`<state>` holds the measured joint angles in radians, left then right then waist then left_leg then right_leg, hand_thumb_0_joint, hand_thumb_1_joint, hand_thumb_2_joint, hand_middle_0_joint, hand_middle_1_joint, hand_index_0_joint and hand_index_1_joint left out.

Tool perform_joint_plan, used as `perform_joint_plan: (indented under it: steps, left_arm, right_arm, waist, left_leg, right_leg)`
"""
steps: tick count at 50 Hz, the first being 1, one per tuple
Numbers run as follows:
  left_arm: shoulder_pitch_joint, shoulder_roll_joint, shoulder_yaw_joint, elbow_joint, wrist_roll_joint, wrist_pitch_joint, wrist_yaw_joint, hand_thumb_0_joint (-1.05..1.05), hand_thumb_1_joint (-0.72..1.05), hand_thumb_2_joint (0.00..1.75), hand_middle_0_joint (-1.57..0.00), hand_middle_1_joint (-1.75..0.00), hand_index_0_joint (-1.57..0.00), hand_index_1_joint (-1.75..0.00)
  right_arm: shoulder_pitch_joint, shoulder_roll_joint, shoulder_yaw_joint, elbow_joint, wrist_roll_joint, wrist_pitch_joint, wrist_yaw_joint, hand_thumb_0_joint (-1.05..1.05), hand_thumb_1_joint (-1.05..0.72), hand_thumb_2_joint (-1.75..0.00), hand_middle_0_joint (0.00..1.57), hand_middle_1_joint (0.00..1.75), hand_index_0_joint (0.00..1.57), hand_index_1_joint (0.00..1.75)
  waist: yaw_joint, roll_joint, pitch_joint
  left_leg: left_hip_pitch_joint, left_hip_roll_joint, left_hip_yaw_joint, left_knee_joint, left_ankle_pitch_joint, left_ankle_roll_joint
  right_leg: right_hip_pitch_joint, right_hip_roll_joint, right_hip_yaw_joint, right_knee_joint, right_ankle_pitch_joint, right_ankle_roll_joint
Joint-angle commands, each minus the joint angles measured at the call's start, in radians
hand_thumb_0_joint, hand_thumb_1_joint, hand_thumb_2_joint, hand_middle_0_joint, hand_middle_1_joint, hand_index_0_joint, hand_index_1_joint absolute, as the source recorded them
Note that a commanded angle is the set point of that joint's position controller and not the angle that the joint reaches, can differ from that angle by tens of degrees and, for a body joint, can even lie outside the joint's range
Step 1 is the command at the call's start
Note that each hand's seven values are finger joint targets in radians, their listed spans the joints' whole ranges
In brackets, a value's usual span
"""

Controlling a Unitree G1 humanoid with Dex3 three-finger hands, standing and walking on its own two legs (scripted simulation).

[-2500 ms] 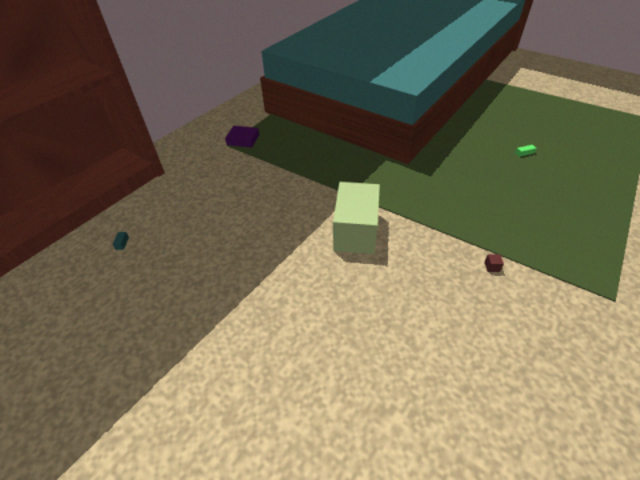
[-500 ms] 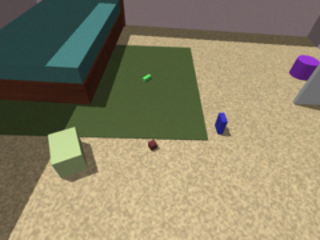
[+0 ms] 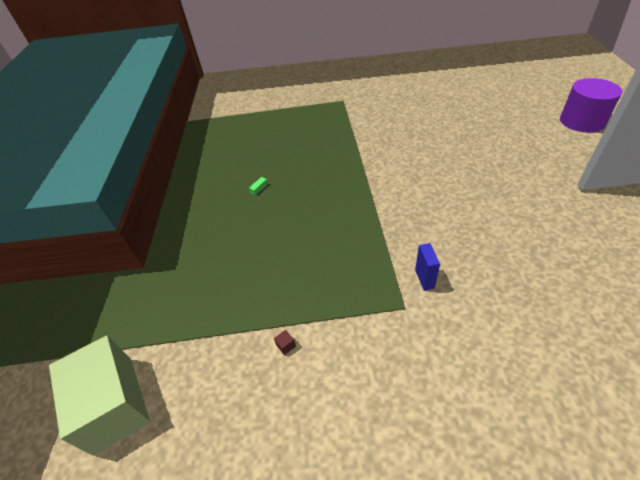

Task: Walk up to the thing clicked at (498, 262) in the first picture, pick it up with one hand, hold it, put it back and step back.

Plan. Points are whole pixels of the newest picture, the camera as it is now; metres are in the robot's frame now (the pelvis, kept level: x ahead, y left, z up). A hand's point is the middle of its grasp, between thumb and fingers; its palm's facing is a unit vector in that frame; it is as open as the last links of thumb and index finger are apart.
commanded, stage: walk up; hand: left
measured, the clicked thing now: (284, 342) +0.70 +0.24 -0.74
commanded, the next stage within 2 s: none
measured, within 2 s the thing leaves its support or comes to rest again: neither
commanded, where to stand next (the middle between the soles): +0.38 +0.01 m, yaw -3 degrees
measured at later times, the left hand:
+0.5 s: hand (162, 421) +0.25 +0.29 -0.14, palm faces -0.12 -0.92 -0.36, open 7.4 cm
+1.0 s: hand (197, 352) +0.36 +0.26 -0.13, palm faces -0.08 -0.88 -0.47, open 7.4 cm
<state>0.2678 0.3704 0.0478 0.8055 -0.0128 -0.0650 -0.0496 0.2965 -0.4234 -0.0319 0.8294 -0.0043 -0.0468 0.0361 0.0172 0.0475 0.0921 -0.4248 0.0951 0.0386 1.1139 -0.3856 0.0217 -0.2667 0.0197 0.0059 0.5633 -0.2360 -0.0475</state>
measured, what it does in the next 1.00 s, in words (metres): walks ahead: left foot, then right foot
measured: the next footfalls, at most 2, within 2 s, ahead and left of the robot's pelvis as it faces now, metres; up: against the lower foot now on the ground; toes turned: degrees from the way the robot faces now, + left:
left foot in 0.24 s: +0.23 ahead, +0.16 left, +0.00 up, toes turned +4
right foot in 0.62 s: +0.31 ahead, -0.11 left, +0.00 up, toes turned -4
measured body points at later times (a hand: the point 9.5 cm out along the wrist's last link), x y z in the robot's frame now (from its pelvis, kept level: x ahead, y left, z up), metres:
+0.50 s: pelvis +0.17 +0.02 +0.00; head +0.18 +0.03 +0.45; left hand +0.26 +0.34 -0.11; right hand +0.19 -0.30 -0.10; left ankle +0.19 +0.15 -0.73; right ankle +0.24 -0.12 -0.69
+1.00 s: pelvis +0.27 -0.01 -0.01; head +0.30 -0.05 +0.44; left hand +0.37 +0.31 -0.10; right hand +0.32 -0.33 -0.15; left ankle +0.34 +0.15 -0.71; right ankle +0.31 -0.13 -0.73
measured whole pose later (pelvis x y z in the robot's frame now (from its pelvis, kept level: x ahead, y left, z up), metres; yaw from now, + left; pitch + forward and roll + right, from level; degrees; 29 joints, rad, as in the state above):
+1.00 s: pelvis +0.27 -0.01 -0.01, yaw -4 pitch -3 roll +0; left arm 0.25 0.38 0.03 0.86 0.02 -0.07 0.02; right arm 0.25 -0.42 -0.06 0.89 -0.01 0.04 0.02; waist 0.02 0.08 0.12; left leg -0.44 0.04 -0.06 0.83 -0.36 0.00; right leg -0.32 -0.04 -0.05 0.65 -0.28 -0.01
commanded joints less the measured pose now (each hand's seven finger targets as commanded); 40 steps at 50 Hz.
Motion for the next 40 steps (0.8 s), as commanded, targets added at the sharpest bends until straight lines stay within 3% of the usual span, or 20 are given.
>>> perform_joint_plan:
  steps: [1,4,6,9,11,12,13,14,15,18,20,25,30,31,32,33,34,35,38,40]
  left_arm:
    - [0.030,0.282,0.080,-0.063,0.004,-0.029,0.024,0.00,0.90,0.90,-0.20,-0.30,-0.20,-0.30]
    - [0.050,0.303,0.085,-0.077,0.022,-0.038,0.019,0.00,0.90,0.90,-0.20,-0.30,-0.20,-0.30]
    - [0.059,0.306,0.084,-0.076,0.024,-0.039,0.016,0.00,0.90,0.90,-0.20,-0.30,-0.20,-0.30]
    - [0.023,0.308,0.077,-0.080,0.020,-0.037,0.015,0.00,0.90,0.90,-0.20,-0.30,-0.20,-0.30]
    - [0.059,0.255,0.053,-0.076,0.020,-0.033,0.016,0.00,0.90,0.90,-0.20,-0.30,-0.20,-0.30]
    - [0.088,0.202,0.036,-0.084,0.014,-0.036,0.016,0.00,0.90,0.90,-0.20,-0.30,-0.20,-0.30]
    - [0.145,0.136,0.017,-0.079,0.008,-0.034,0.017,0.00,0.90,0.90,-0.20,-0.30,-0.20,-0.30]
    - [0.147,0.256,0.047,-0.055,0.018,-0.022,0.033,0.00,0.90,0.90,-0.20,-0.30,-0.20,-0.30]
    - [0.108,0.298,0.053,-0.042,0.028,-0.019,0.039,0.00,0.90,0.90,-0.20,-0.30,-0.20,-0.30]
    - [0.107,0.278,0.057,-0.008,0.014,-0.021,0.024,0.00,0.90,0.90,-0.20,-0.30,-0.20,-0.30]
    - [0.129,0.243,0.050,0.001,0.008,-0.016,0.012,0.00,0.90,0.90,-0.20,-0.30,-0.20,-0.30]
    - [0.043,0.227,0.059,-0.020,0.017,-0.015,-0.011,0.00,0.90,0.90,-0.20,-0.30,-0.20,-0.30]
    - [0.121,0.249,0.079,0.039,0.024,-0.035,0.012,0.00,0.90,0.90,-0.20,-0.30,-0.20,-0.30]
    - [0.186,0.274,0.093,0.061,0.025,-0.041,0.025,0.00,0.90,0.90,-0.20,-0.30,-0.20,-0.30]
    - [0.253,0.336,0.116,0.065,0.031,-0.049,0.040,0.00,0.90,0.90,-0.20,-0.30,-0.20,-0.30]
    - [0.208,0.387,0.107,0.027,0.032,-0.056,0.057,0.00,0.90,0.90,-0.20,-0.30,-0.20,-0.30]
    - [0.140,0.401,0.104,0.013,0.017,-0.045,0.058,0.00,0.90,0.90,-0.20,-0.30,-0.20,-0.30]
    - [0.111,0.381,0.098,-0.003,0.012,-0.040,0.059,0.00,0.90,0.90,-0.20,-0.30,-0.20,-0.30]
    - [0.052,0.305,0.068,-0.004,0.005,-0.041,0.074,0.00,0.90,0.90,-0.20,-0.30,-0.20,-0.30]
    - [0.052,0.299,0.061,0.001,0.016,-0.044,0.082,0.00,0.90,0.90,-0.20,-0.30,-0.20,-0.30]
  right_arm:
    - [0.085,-0.189,-0.076,-0.050,-0.011,-0.008,0.003,0.00,-0.90,-0.90,0.20,0.30,0.20,0.30]
    - [-0.010,-0.182,-0.082,-0.078,-0.021,-0.012,0.018,0.00,-0.90,-0.90,0.20,0.30,0.20,0.30]
    - [-0.039,-0.176,-0.084,-0.086,-0.024,-0.028,0.022,0.00,-0.90,-0.90,0.20,0.30,0.20,0.30]
    - [0.005,-0.169,-0.092,-0.069,-0.023,-0.051,0.020,0.00,-0.90,-0.90,0.20,0.30,0.20,0.30]
    - [0.103,-0.201,-0.111,-0.033,-0.029,-0.064,0.006,0.00,-0.90,-0.90,0.20,0.30,0.20,0.30]
    - [0.182,-0.258,-0.127,-0.026,-0.038,-0.070,-0.002,0.00,-0.90,-0.90,0.20,0.30,0.20,0.30]
    - [0.167,-0.302,-0.131,-0.053,-0.041,-0.075,-0.009,0.00,-0.90,-0.90,0.20,0.30,0.20,0.30]
    - [0.143,-0.335,-0.139,-0.071,-0.015,-0.068,-0.008,0.00,-0.90,-0.90,0.20,0.30,0.20,0.30]
    - [0.120,-0.323,-0.138,-0.068,0.002,-0.062,-0.005,0.00,-0.90,-0.90,0.20,0.30,0.20,0.30]
    - [0.056,-0.243,-0.098,-0.077,-0.001,-0.062,-0.010,0.00,-0.90,-0.90,0.20,0.30,0.20,0.30]
    - [0.048,-0.250,-0.095,-0.070,-0.002,-0.064,-0.009,0.00,-0.90,-0.90,0.20,0.30,0.20,0.30]
    - [0.031,-0.269,-0.098,-0.097,-0.008,-0.051,0.005,0.00,-0.90,-0.90,0.20,0.30,0.20,0.30]
    - [-0.005,-0.226,-0.083,-0.118,-0.002,-0.017,0.015,0.00,-0.90,-0.90,0.20,0.30,0.20,0.30]
    - [0.022,-0.179,-0.065,-0.117,-0.003,-0.012,0.013,0.00,-0.90,-0.90,0.20,0.30,0.20,0.30]
    - [0.057,-0.122,-0.045,-0.122,0.000,-0.013,0.010,0.00,-0.90,-0.90,0.20,0.30,0.20,0.30]
    - [0.109,-0.074,-0.023,-0.109,0.005,0.002,0.000,0.00,-0.90,-0.90,0.20,0.30,0.20,0.30]
    - [0.095,-0.191,-0.060,-0.087,-0.003,0.021,-0.017,0.00,-0.90,-0.90,0.20,0.30,0.20,0.30]
    - [0.092,-0.218,-0.072,-0.073,-0.003,0.026,-0.024,0.00,-0.90,-0.90,0.20,0.30,0.20,0.30]
    - [0.115,-0.185,-0.071,-0.017,0.013,0.041,-0.020,0.00,-0.90,-0.90,0.20,0.30,0.20,0.30]
    - [0.122,-0.170,-0.070,-0.006,0.007,0.052,-0.019,0.00,-0.90,-0.90,0.20,0.30,0.20,0.30]
  waist:
    - [-0.021,-0.164,-0.019]
    - [0.010,-0.174,0.006]
    - [0.018,-0.169,-0.008]
    - [-0.033,-0.142,-0.053]
    - [-0.085,-0.031,-0.112]
    - [-0.123,0.136,-0.166]
    - [-0.089,0.263,-0.168]
    - [-0.092,0.136,-0.146]
    - [-0.081,0.090,-0.066]
    - [-0.046,0.058,0.023]
    - [-0.029,0.125,0.008]
    - [-0.044,0.173,0.004]
    - [0.020,0.031,-0.060]
    - [0.056,-0.072,-0.106]
    - [0.095,-0.287,-0.136]
    - [0.051,-0.344,-0.110]
    - [0.043,-0.230,-0.068]
    - [0.029,-0.223,-0.043]
    - [-0.014,-0.167,-0.029]
    - [-0.017,-0.197,-0.060]
  left_leg:
    - [-0.051,0.032,-0.019,-0.141,0.102,-0.018]
    - [-0.057,0.041,-0.019,-0.286,0.134,-0.029]
    - [-0.009,0.030,-0.021,-0.384,0.152,-0.027]
    - [0.190,-0.013,0.016,-0.533,0.193,-0.006]
    - [0.405,-0.063,0.032,-0.611,0.155,0.018]
    - [0.521,0.066,-0.151,-0.705,0.000,0.066]
    - [0.582,0.284,-0.520,-0.816,-0.137,0.136]
    - [0.531,0.392,-0.673,-0.873,-0.252,0.244]
    - [0.430,0.398,-0.646,-0.878,-0.248,0.272]
    - [0.264,0.231,-0.278,-0.869,0.073,0.182]
    - [0.227,0.190,-0.167,-0.844,0.177,0.177]
    - [0.173,0.167,-0.090,-0.859,0.019,0.203]
    - [0.040,0.109,-0.019,-0.606,0.046,0.144]
    - [-0.022,0.072,0.013,-0.450,0.053,0.112]
    - [-0.122,-0.009,0.073,-0.174,0.012,0.071]
    - [-0.229,-0.110,-0.013,-0.018,-0.146,0.006]
    - [-0.198,-0.048,-0.071,0.022,-0.180,0.006]
    - [-0.203,-0.019,-0.086,0.041,-0.187,0.006]
    - [-0.122,-0.023,-0.138,0.006,-0.030,0.006]
    - [-0.068,-0.043,-0.140,-0.024,0.029,-0.002]
  right_leg:
    - [-0.026,-0.193,0.215,-0.267,0.054,-0.176]
    - [-0.066,-0.216,0.260,-0.319,-0.181,-0.189]
    - [-0.064,-0.223,0.256,-0.279,-0.138,-0.181]
    - [-0.119,-0.218,0.214,-0.169,-0.040,-0.147]
    - [-0.189,-0.135,0.141,0.051,0.059,-0.098]
    - [-0.274,-0.058,0.061,0.296,0.060,-0.056]
    - [-0.443,0.065,0.036,0.489,-0.258,0.001]
    - [-0.481,0.022,0.058,0.572,-0.306,0.000]
    - [-0.480,-0.029,0.101,0.609,-0.293,-0.001]
    - [-0.362,-0.069,0.104,0.507,-0.157,0.007]
    - [-0.293,-0.082,0.037,0.408,-0.115,0.025]
    - [-0.185,-0.097,-0.029,0.155,-0.010,0.050]
    - [0.133,-0.014,-0.101,-0.020,0.083,0.039]
    - [0.256,-0.016,-0.056,-0.027,0.046,0.027]
    - [0.334,-0.148,0.177,-0.162,-0.144,-0.017]
    - [0.290,-0.407,0.595,-0.296,-0.050,-0.093]
    - [0.181,-0.453,0.618,-0.277,-0.037,-0.200]
    - [0.146,-0.436,0.583,-0.257,0.021,-0.229]
    - [0.055,-0.279,0.253,-0.223,0.193,-0.097]
    - [0.031,-0.250,0.175,-0.188,0.347,-0.089]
